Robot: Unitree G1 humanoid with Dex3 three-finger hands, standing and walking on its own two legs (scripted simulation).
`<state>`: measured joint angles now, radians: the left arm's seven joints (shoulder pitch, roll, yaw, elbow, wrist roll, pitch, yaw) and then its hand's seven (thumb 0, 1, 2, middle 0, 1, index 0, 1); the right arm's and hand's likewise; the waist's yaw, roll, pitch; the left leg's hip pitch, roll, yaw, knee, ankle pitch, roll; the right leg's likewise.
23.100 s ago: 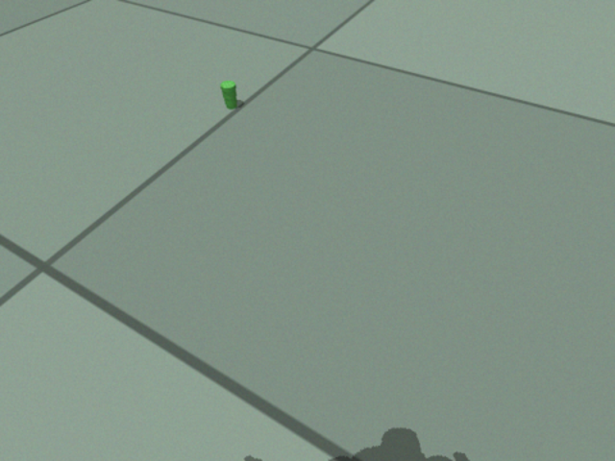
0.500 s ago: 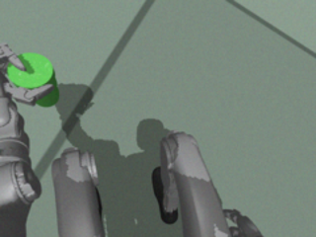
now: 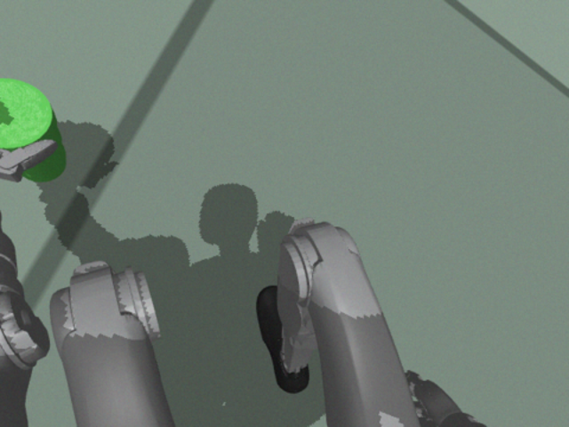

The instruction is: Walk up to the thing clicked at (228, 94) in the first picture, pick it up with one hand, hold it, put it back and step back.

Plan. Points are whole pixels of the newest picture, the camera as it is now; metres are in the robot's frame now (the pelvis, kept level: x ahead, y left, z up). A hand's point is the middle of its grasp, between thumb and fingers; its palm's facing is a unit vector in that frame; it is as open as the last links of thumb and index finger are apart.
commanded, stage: crouch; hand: left
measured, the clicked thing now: (26, 140) +0.50 +0.25 -0.17
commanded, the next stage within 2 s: lower in 0.06 s
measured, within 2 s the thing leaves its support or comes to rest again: rests again in 0.64 s
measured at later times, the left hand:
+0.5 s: hand (10, 136) +0.50 +0.26 -0.16, palm faces +0.26 -0.96 -0.06, open 7.6 cm
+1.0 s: hand (18, 136) +0.51 +0.26 -0.18, palm faces +0.28 -0.96 -0.05, open 7.5 cm
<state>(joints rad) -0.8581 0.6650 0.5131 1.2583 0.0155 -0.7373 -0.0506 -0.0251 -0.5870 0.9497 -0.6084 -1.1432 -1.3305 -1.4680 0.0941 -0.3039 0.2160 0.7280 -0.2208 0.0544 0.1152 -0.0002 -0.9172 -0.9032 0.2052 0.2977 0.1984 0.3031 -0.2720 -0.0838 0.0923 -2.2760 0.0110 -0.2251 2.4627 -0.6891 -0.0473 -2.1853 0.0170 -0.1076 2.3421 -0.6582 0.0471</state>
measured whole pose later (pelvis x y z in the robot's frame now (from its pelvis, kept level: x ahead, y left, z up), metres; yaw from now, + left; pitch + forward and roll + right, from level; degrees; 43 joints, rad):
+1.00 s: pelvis -0.01 +0.01 -0.02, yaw -6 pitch +19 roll -17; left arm -0.91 0.97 0.46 1.56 0.00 -0.97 0.02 -0.03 -0.58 0.95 -0.60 -1.15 -1.36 -1.49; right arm -0.11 -0.36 0.52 0.57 -0.35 0.07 0.12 0.00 -0.90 -0.90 0.21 0.30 0.20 0.30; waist -0.35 -0.24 0.28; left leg -2.24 0.00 -0.38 2.59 -0.71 -0.05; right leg -2.09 0.06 -0.22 2.35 -0.63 0.09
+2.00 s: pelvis -0.01 +0.02 -0.01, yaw -7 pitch +18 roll -18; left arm -0.93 1.01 0.51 1.51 0.00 -0.99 -0.02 0.00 -0.61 0.10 -0.16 -0.15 -0.16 -0.14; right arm -0.12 -0.36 0.54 0.54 -0.34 0.11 0.10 0.00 -0.90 -0.89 0.21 0.30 0.20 0.30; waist -0.36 -0.25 0.28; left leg -2.23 0.01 -0.38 2.57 -0.71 -0.03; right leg -2.08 0.07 -0.22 2.32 -0.62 0.09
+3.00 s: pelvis +0.01 +0.00 +0.17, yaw +5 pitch +32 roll -6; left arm -0.22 0.52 0.29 0.50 0.08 -0.01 0.04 -0.01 -0.47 0.10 -0.07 -0.07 -0.07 -0.06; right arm 0.08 -0.24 0.04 0.51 0.03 0.17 -0.02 0.00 -0.90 -0.90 0.21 0.30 0.20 0.30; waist -0.07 -0.01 -0.15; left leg -1.82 0.05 -0.09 1.89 -0.64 -0.01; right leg -1.76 0.00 -0.04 1.82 -0.62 0.03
